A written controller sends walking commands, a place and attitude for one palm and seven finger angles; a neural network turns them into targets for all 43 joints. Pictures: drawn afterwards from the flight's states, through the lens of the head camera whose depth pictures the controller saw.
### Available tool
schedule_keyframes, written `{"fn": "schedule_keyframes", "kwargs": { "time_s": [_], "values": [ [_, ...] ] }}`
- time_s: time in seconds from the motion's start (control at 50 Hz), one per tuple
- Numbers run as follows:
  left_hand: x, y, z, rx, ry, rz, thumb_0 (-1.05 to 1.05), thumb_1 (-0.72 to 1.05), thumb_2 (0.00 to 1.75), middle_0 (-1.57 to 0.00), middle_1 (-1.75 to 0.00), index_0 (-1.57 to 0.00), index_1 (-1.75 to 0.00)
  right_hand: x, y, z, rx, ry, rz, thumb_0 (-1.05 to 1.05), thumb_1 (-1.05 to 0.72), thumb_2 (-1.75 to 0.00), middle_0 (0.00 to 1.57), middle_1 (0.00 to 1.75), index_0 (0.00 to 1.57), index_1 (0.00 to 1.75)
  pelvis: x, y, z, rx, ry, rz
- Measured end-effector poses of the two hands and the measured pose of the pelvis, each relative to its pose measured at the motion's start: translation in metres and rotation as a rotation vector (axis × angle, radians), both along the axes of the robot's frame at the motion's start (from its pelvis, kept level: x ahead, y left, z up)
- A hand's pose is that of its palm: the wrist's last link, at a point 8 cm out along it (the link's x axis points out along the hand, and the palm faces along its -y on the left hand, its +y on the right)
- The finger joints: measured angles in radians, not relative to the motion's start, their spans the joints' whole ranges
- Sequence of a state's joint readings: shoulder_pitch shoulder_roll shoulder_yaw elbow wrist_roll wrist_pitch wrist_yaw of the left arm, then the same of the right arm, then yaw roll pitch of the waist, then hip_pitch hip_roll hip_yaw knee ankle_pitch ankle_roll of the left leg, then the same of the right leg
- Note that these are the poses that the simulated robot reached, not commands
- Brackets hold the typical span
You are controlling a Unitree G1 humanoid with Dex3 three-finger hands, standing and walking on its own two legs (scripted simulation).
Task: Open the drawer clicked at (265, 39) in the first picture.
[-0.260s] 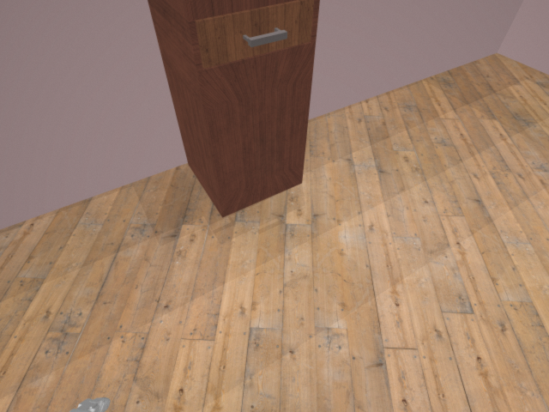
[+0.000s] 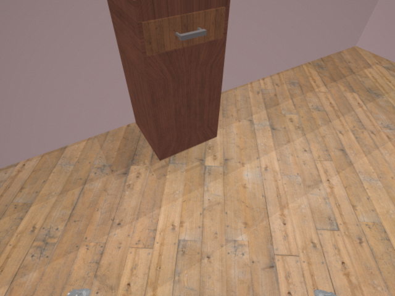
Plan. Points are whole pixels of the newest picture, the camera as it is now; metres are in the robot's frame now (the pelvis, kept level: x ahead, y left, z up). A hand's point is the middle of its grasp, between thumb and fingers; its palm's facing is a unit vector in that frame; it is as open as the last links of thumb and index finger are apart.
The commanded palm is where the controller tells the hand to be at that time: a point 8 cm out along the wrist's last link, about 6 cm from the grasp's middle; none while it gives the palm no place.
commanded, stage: stand and wait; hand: left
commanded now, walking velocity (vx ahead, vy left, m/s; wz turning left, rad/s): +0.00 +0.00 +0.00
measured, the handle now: (190, 33) +1.18 +0.11 +0.04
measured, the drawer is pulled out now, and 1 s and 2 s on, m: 0.00 0.00 0.00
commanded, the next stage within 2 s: look at it before walking up in 0.56 s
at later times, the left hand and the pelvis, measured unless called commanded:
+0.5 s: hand out of the picture +0.05 +0.24 -0.15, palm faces -0.03 -0.94 -0.34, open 7.4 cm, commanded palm none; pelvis -0.02 -0.01 +0.00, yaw +0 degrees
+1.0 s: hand out of the picture +0.05 +0.24 -0.15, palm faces -0.03 -0.94 -0.33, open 7.4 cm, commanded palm none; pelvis -0.02 -0.01 +0.01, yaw -1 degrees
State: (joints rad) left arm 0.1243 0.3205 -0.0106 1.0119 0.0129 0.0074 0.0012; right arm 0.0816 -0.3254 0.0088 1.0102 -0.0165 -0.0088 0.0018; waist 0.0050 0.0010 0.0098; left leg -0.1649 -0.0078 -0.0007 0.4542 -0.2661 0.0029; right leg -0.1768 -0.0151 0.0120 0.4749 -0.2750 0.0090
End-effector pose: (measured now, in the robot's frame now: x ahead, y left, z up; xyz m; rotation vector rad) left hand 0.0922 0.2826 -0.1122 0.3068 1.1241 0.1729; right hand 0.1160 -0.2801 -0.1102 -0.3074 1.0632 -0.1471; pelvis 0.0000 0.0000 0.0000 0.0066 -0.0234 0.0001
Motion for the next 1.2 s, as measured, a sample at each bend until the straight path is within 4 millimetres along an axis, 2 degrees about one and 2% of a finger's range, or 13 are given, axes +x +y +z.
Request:
{"fn": "schedule_keyframes", "kwargs": {
  "time_s": [0.3, 0.5, 0.78, 1.2],
  "values": [
    [-0.037, 0.002, -0.003, 0.015, 0.086, 0.028, 0.00, 0.90, 0.90, -0.20, -0.30, -0.20, -0.30, -0.050, -0.020, -0.006, -0.022, 0.122, -0.051, 0.01, -0.90, -0.90, 0.20, 0.30, 0.20, 0.30, -0.010, -0.007, 0.003, -0.003, -0.010, -0.002],
    [-0.043, 0.003, -0.001, 0.020, 0.094, 0.025, 0.00, 0.90, 0.90, -0.20, -0.30, -0.20, -0.30, -0.072, -0.022, -0.008, -0.019, 0.161, -0.069, 0.01, -0.90, -0.90, 0.20, 0.30, 0.20, 0.30, -0.016, -0.008, 0.004, -0.003, -0.014, -0.005],
    [-0.041, -0.001, 0.000, 0.011, 0.076, 0.011, 0.00, 0.90, 0.90, -0.20, -0.30, -0.20, -0.30, -0.076, -0.018, -0.008, -0.006, 0.149, -0.069, 0.01, -0.90, -0.90, 0.20, 0.30, 0.20, 0.30, -0.022, -0.007, 0.005, -0.003, -0.013, -0.008],
    [-0.049, 0.003, -0.003, 0.011, 0.105, 0.019, 0.00, 0.90, 0.90, -0.20, -0.30, -0.20, -0.30, -0.071, -0.018, -0.005, -0.015, 0.155, -0.067, 0.01, -0.90, -0.90, 0.20, 0.30, 0.20, 0.30, -0.020, -0.005, 0.006, -0.005, -0.009, -0.008]
  ]
}}
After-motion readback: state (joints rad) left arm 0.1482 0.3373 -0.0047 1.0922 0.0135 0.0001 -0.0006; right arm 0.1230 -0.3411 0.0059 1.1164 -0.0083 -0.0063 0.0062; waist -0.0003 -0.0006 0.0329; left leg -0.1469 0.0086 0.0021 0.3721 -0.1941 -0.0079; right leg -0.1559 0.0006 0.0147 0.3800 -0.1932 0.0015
